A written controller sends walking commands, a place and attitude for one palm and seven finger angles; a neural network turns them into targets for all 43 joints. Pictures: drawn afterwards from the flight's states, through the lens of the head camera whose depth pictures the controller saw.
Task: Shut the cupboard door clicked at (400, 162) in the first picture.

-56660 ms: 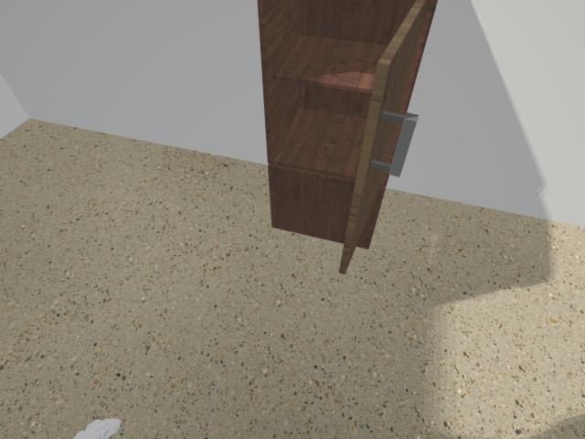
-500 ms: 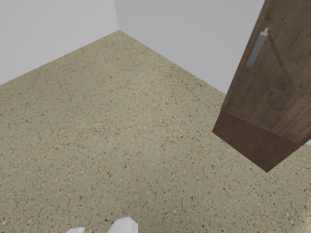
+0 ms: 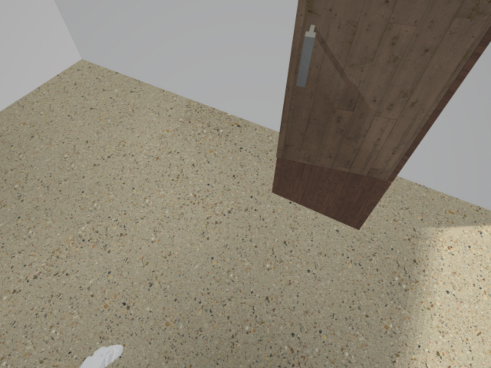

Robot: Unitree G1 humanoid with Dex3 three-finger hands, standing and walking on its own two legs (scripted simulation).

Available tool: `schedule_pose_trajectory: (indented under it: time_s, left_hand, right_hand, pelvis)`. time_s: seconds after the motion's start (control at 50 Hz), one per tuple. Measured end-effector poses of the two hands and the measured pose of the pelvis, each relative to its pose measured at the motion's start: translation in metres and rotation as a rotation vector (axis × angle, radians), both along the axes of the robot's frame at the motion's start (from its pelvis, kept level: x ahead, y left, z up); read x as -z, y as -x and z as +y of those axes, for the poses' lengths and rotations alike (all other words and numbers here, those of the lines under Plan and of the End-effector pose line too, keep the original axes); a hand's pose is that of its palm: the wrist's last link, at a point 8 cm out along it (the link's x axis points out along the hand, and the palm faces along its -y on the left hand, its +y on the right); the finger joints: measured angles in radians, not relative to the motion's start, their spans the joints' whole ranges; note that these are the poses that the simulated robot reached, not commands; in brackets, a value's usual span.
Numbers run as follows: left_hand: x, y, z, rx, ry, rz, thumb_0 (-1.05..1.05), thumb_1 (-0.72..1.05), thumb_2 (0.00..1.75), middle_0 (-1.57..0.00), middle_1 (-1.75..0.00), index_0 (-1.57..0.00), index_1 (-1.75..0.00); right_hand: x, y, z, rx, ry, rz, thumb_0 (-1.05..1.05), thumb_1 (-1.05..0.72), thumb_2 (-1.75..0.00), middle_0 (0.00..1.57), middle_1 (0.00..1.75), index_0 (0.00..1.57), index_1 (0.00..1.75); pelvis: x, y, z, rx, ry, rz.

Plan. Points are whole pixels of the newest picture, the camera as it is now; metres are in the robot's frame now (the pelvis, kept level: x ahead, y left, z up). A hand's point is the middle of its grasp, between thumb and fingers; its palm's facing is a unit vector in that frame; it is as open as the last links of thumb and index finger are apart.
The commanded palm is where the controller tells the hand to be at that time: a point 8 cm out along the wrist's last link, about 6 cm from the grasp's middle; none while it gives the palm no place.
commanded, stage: turn to face it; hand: left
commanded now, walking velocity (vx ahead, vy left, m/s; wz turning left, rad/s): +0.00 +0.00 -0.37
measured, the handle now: (306, 56) +0.79 -0.11 +0.06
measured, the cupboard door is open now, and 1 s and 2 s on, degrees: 13 13 13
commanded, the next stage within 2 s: take the last steps up to it in 0.36 s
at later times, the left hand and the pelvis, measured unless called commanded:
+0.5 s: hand out of the picture +0.12 +0.20 -0.17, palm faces -0.13 -0.98 -0.17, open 7.3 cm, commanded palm none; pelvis +0.02 +0.02 +0.00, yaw -10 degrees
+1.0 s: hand (187, 361) +0.15 +0.12 -0.17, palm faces -0.24 -0.96 -0.16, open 7.3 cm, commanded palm none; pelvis +0.10 -0.05 +0.00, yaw -15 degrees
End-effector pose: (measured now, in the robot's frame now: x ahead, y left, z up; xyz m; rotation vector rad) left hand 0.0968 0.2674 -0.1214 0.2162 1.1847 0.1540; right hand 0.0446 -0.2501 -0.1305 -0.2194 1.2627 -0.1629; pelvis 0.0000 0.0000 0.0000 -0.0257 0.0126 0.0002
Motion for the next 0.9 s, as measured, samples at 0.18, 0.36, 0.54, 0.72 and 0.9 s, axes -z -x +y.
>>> schedule_pose_trajectory:
  time_s: [0.18,0.36,0.54,0.72,0.9]
  left_hand:
    - [-0.006,-0.016,-0.038,0.089,-0.019,-0.014,0.0,0.91,0.9,-0.2,-0.3,-0.2,-0.3]
    - [0.018,-0.018,-0.035,0.105,0.055,0.033,0.0,0.91,0.9,-0.2,-0.3,-0.21,-0.3]
    - [0.02,-0.028,-0.021,0.137,0.069,0.091,0.0,0.91,0.9,-0.2,-0.3,-0.2,-0.3]
    - [0.007,-0.06,-0.053,0.254,0.048,0.092,0.0,0.91,0.9,-0.2,-0.3,-0.2,-0.3]
    - [0.009,-0.066,-0.089,0.23,0.04,0.085,0.0,0.91,0.9,-0.2,-0.3,-0.2,-0.3]
  right_hand:
    - [0.009,0.018,-0.031,0.115,0.005,0.032,0.01,-0.9,-0.9,0.2,0.3,0.2,0.3]
    - [-0.006,0.004,-0.008,0.143,0.033,-0.041,0.0,-0.91,-0.9,0.2,0.3,0.2,0.3]
    - [-0.014,0.025,0.024,0.174,0.022,-0.001,0.0,-0.9,-0.9,0.2,0.3,0.2,0.3]
    - [-0.001,0.073,0.006,0.316,-0.026,0.077,0.0,-0.9,-0.9,0.21,0.3,0.2,0.3]
    - [-0.001,0.054,-0.044,0.338,-0.003,0.122,0.01,-0.9,-0.9,0.2,0.3,0.2,0.3]
  pelvis:
    - [-0.001,-0.003,-0.011,0.07,-0.025,-0.01]
    - [0.002,-0.016,0.006,0.128,-0.009,-0.006]
    - [-0.006,-0.021,0.015,0.19,0.005,-0.002]
    - [-0.006,-0.034,-0.011,0.256,0.003,0.002]
    - [-0.005,-0.067,-0.042,0.261,-0.004,-0.012]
